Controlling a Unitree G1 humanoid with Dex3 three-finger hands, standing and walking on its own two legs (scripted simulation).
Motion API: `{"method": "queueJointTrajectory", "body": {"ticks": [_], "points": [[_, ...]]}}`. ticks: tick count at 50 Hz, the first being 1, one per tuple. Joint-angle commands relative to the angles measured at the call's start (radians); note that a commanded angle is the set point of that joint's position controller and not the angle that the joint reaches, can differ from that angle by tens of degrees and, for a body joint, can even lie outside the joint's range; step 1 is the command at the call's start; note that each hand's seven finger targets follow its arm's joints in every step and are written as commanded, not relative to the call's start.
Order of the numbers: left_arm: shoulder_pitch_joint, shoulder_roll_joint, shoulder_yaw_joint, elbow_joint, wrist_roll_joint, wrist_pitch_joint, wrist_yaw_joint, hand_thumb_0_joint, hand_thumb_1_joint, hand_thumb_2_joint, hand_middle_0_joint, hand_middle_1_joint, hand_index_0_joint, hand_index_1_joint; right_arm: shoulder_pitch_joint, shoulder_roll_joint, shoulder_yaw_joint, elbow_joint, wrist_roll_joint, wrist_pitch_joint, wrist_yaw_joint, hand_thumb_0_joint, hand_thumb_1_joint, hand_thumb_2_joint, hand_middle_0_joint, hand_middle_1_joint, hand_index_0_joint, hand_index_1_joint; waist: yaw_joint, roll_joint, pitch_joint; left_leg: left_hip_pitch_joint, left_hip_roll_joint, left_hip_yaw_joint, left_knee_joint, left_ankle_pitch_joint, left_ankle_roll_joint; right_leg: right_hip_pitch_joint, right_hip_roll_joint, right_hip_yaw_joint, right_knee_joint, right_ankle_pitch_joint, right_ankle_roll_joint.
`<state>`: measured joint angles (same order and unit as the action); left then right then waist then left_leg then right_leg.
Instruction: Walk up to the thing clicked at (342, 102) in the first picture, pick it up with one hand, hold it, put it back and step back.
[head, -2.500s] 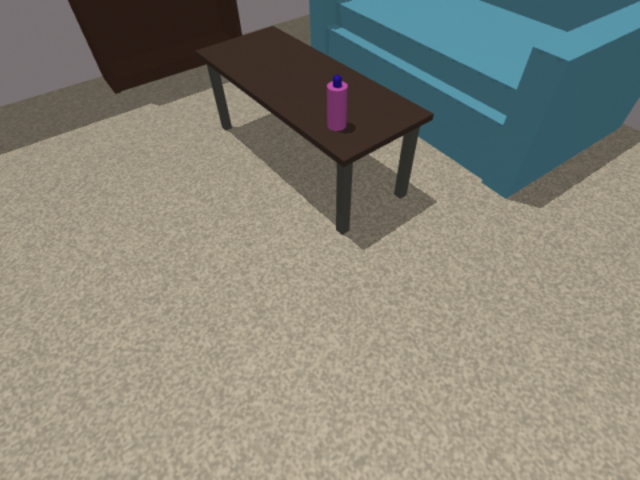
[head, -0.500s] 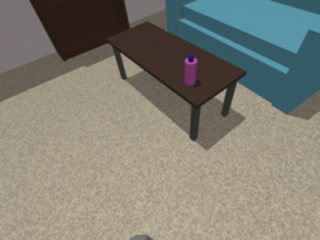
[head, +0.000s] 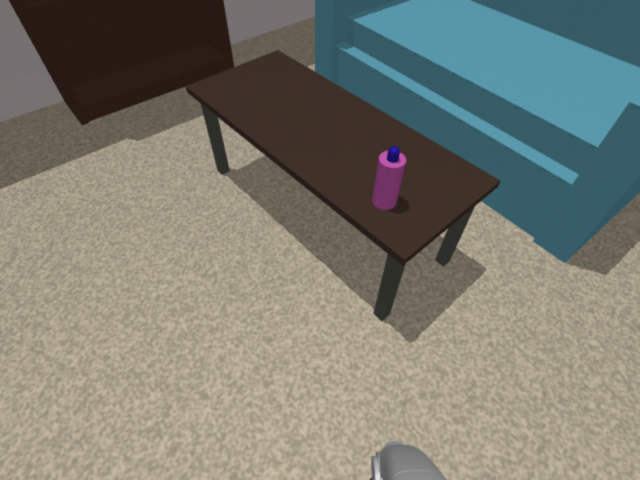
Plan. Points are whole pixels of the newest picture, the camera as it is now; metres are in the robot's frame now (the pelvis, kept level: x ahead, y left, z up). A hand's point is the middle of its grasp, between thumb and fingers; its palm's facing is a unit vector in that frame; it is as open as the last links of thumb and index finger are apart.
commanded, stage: walk up
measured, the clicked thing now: (389, 176) +0.87 -0.21 -0.25
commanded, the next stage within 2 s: stand in 1.82 s
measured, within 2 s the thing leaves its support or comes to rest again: neither
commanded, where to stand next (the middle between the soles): +0.24 +0.00 m, yaw -1 degrees
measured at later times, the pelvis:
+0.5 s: pelvis +0.14 +0.01 -0.01, yaw -1 degrees
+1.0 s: pelvis +0.18 +0.02 +0.00, yaw -2 degrees
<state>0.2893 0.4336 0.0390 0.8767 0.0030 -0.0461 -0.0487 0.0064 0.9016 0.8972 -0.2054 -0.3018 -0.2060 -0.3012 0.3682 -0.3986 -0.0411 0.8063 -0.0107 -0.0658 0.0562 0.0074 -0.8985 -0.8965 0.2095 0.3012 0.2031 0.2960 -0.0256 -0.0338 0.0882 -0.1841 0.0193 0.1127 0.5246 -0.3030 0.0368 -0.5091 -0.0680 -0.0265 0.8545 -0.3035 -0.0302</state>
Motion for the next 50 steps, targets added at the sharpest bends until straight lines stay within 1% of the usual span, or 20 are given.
{"method": "queueJointTrajectory", "body": {"ticks": [1,4,6,7,8,9,13,19,22,24,25,26,27,28,32,34,35,37,42,50], "points": [[-0.034,0.152,0.060,-0.099,0.005,-0.032,-0.002,0.000,0.900,0.900,-0.200,-0.300,-0.200,-0.300,0.018,-0.276,-0.092,-0.087,0.007,-0.022,-0.022,0.000,-0.900,-0.900,0.200,0.300,0.200,0.300,-0.013,0.169,-0.015,0.004,0.229,-0.199,-0.200,0.271,0.170,0.045,0.005,-0.034,-0.155,0.088,-0.007],[0.008,0.145,0.067,-0.086,0.003,-0.043,0.002,0.000,0.900,0.900,-0.200,-0.300,-0.200,-0.300,-0.015,-0.269,-0.085,-0.105,0.008,-0.010,-0.021,0.000,-0.900,-0.900,0.200,0.300,0.200,0.300,0.026,0.131,-0.038,-0.066,0.219,-0.175,-0.102,0.228,0.149,0.226,0.044,-0.050,-0.265,0.125,-0.013],[0.139,0.190,0.089,-0.050,0.009,-0.055,0.018,0.000,0.900,0.900,-0.200,-0.300,-0.200,-0.300,-0.006,-0.208,-0.060,-0.117,0.013,-0.007,-0.021,0.000,-0.900,-0.900,0.200,0.300,0.200,0.300,0.099,-0.017,-0.126,-0.154,0.140,-0.109,0.162,0.238,0.092,0.490,0.062,-0.012,-0.363,0.105,-0.039],[0.223,0.274,0.120,-0.046,0.018,-0.065,0.031,0.000,0.900,0.900,-0.200,-0.300,-0.200,-0.300,0.033,-0.149,-0.039,-0.134,0.013,-0.010,-0.022,0.000,-0.900,-0.900,0.200,0.300,0.200,0.300,0.130,-0.218,-0.189,-0.310,0.050,-0.050,0.449,0.060,0.043,0.626,-0.151,0.306,-0.461,-0.042,-0.096],[0.203,0.336,0.124,-0.069,0.004,-0.067,0.035,0.000,0.900,0.900,-0.200,-0.300,-0.200,-0.300,0.042,-0.182,-0.047,-0.124,0.011,0.001,-0.025,0.000,-0.900,-0.900,0.200,0.300,0.200,0.300,0.116,-0.217,-0.159,-0.475,-0.040,-0.071,0.571,-0.229,0.012,0.630,-0.357,0.686,-0.597,-0.203,-0.217],[0.155,0.321,0.116,-0.085,-0.008,-0.063,0.034,0.000,0.900,0.900,-0.200,-0.300,-0.200,-0.300,0.006,-0.256,-0.067,-0.096,-0.002,0.013,-0.035,0.000,-0.900,-0.900,0.200,0.300,0.200,0.300,0.100,-0.078,-0.109,-0.479,0.021,-0.158,0.639,-0.258,0.008,0.530,-0.380,0.700,-0.582,-0.223,-0.270],[0.055,0.244,0.090,-0.105,-0.009,-0.065,0.039,0.000,0.900,0.900,-0.200,-0.300,-0.200,-0.300,0.045,-0.223,-0.064,-0.030,0.005,0.019,-0.021,0.000,-0.900,-0.900,0.200,0.300,0.200,0.300,0.034,-0.083,-0.013,-0.400,0.080,-0.171,0.535,-0.072,-0.012,0.324,-0.211,0.321,-0.587,-0.027,-0.190],[0.016,0.211,0.066,-0.127,0.016,-0.049,0.042,0.000,0.900,0.900,-0.200,-0.300,-0.200,-0.300,-0.022,-0.157,-0.055,-0.010,-0.005,0.025,-0.022,0.000,-0.900,-0.900,0.200,0.300,0.200,0.300,0.036,-0.140,-0.035,-0.192,0.058,-0.082,0.232,0.030,-0.045,0.171,-0.146,0.112,-0.484,0.318,-0.179],[-0.022,0.215,0.057,-0.113,0.005,-0.023,0.046,0.000,0.900,0.900,-0.200,-0.300,-0.200,-0.300,-0.050,-0.151,-0.053,0.017,0.003,0.012,-0.039,0.000,-0.900,-0.900,0.200,0.300,0.200,0.300,0.025,-0.110,-0.099,-0.027,0.018,-0.047,0.103,0.159,-0.035,0.124,-0.144,0.094,-0.340,0.388,-0.160],[-0.033,0.170,0.034,-0.105,-0.006,-0.003,0.049,0.000,0.900,0.900,-0.200,-0.300,-0.200,-0.300,-0.034,-0.174,-0.057,0.040,-0.001,0.002,-0.052,0.000,-0.900,-0.900,0.200,0.300,0.200,0.300,0.005,-0.038,-0.101,0.069,0.007,-0.066,0.003,0.213,-0.016,0.055,-0.089,0.082,-0.228,0.235,-0.100],[-0.019,0.125,0.018,-0.103,-0.012,0.006,0.048,0.000,0.900,0.900,-0.200,-0.300,-0.200,-0.300,-0.030,-0.226,-0.065,0.041,-0.011,-0.002,-0.058,0.000,-0.900,-0.900,0.200,0.300,0.200,0.300,0.006,0.078,-0.111,0.096,0.132,-0.222,-0.055,0.206,0.011,-0.003,-0.035,0.066,-0.170,0.074,-0.053],[0.018,0.091,0.006,-0.090,-0.023,0.016,0.050,0.000,0.900,0.900,-0.200,-0.300,-0.200,-0.300,-0.074,-0.265,-0.064,0.021,-0.015,-0.009,-0.062,0.000,-0.900,-0.900,0.200,0.300,0.200,0.300,0.036,0.180,-0.117,0.021,0.306,-0.476,-0.181,0.108,0.077,0.027,0.053,0.037,-0.073,-0.119,-0.005],[0.053,0.159,0.023,-0.040,-0.024,0.034,0.060,0.000,0.900,0.900,-0.200,-0.300,-0.200,-0.300,-0.141,-0.308,-0.067,0.014,0.005,-0.004,-0.062,0.000,-0.900,-0.900,0.200,0.300,0.200,0.300,0.038,0.196,-0.120,-0.063,0.362,-0.533,-0.197,0.021,0.183,0.113,0.038,0.051,0.002,-0.269,0.000],[0.047,0.174,0.028,-0.012,-0.016,0.034,0.064,0.000,0.900,0.900,-0.200,-0.300,-0.200,-0.300,-0.189,-0.292,-0.064,0.017,-0.002,0.002,-0.063,0.000,-0.900,-0.900,0.200,0.300,0.200,0.300,0.051,0.188,-0.098,-0.109,0.338,-0.507,-0.188,-0.019,0.186,0.132,0.015,0.062,0.005,-0.276,-0.002],[0.087,0.162,0.032,0.078,-0.002,0.015,0.058,0.000,0.900,0.900,-0.200,-0.300,-0.200,-0.300,-0.274,-0.232,-0.029,0.045,0.011,0.019,-0.061,0.000,-0.900,-0.900,0.200,0.300,0.200,0.300,0.088,0.223,-0.112,-0.177,0.190,-0.265,-0.048,0.068,0.060,0.301,0.007,0.044,-0.311,0.021,-0.012],[-0.035,0.204,0.031,0.059,0.008,0.010,0.053,0.000,0.900,0.900,-0.200,-0.300,-0.200,-0.300,-0.259,-0.183,-0.012,0.064,0.023,0.025,-0.058,0.000,-0.900,-0.900,0.200,0.300,0.200,0.300,0.029,0.091,-0.095,-0.121,0.113,-0.206,-0.032,-0.020,0.003,0.203,-0.067,0.181,-0.388,-0.004,-0.046],[-0.086,0.199,0.025,0.056,0.003,0.011,0.050,0.000,0.900,0.900,-0.200,-0.300,-0.200,-0.300,-0.254,-0.194,-0.014,0.089,0.022,0.024,-0.058,0.000,-0.900,-0.900,0.200,0.300,0.200,0.300,0.014,0.076,-0.080,-0.054,0.109,-0.204,-0.050,-0.036,-0.002,0.148,-0.063,0.169,-0.383,-0.002,-0.043],[-0.090,0.165,0.012,0.084,-0.006,0.013,0.051,0.000,0.900,0.900,-0.200,-0.300,-0.200,-0.300,-0.299,-0.212,-0.011,0.113,0.016,0.016,-0.058,0.000,-0.900,-0.900,0.200,0.300,0.200,0.300,0.036,0.126,-0.102,-0.058,0.145,-0.239,-0.080,0.031,0.014,0.222,-0.027,0.100,-0.361,0.063,-0.018],[-0.125,0.164,0.010,0.137,-0.010,0.008,0.052,0.000,0.900,0.900,-0.200,-0.300,-0.200,-0.300,-0.326,-0.187,0.003,0.168,0.023,0.012,-0.060,0.000,-0.900,-0.900,0.200,0.300,0.200,0.300,0.032,0.049,-0.134,0.015,0.128,-0.179,-0.056,0.289,0.007,0.284,-0.049,0.106,-0.413,0.231,-0.011],[-0.212,0.141,0.000,0.187,-0.005,0.019,0.050,0.000,0.900,0.900,-0.200,-0.300,-0.200,-0.300,-0.373,-0.179,0.003,0.238,0.017,0.022,-0.059,0.000,-0.900,-0.900,0.200,0.300,0.200,0.300,0.026,0.030,-0.123,0.042,0.129,-0.174,-0.150,0.233,-0.003,0.324,-0.056,0.096,-0.505,0.183,0.003]]}}
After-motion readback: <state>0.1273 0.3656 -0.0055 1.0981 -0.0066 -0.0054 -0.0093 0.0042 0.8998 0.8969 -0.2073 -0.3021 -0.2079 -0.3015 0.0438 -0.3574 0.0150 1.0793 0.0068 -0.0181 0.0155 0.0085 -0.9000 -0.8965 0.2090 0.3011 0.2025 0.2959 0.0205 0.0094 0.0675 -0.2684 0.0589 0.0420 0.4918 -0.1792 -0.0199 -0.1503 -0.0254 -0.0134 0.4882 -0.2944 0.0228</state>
